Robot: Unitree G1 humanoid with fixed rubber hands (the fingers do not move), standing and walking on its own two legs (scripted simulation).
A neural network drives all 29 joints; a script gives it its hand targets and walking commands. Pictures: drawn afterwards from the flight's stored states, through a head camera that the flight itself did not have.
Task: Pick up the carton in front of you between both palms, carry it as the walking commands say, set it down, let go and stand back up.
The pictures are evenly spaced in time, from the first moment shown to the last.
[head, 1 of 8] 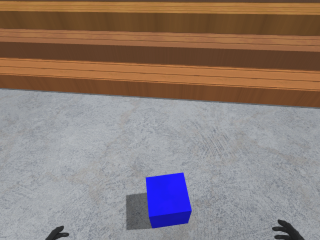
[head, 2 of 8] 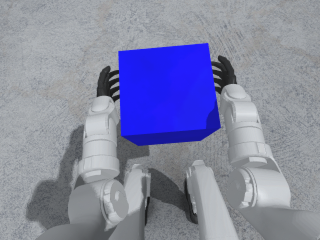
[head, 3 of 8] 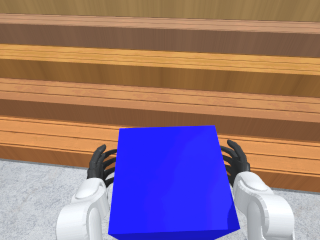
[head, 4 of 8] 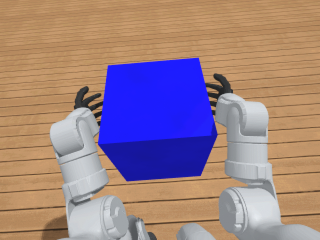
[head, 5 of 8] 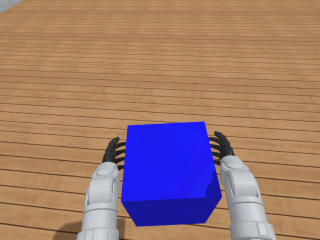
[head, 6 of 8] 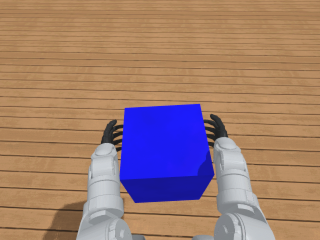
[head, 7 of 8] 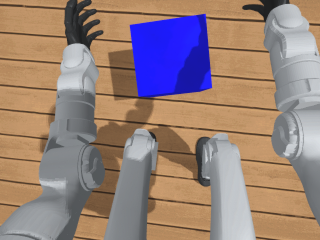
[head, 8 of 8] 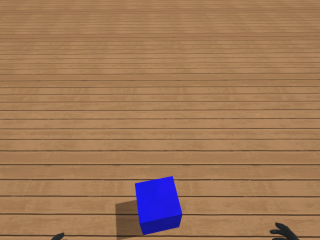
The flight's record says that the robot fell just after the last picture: no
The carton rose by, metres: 1.84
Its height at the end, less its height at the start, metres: +1.07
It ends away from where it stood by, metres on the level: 4.56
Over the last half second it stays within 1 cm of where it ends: yes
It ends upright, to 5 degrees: yes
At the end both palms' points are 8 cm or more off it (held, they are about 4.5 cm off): yes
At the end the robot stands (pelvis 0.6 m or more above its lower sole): yes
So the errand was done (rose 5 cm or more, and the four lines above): yes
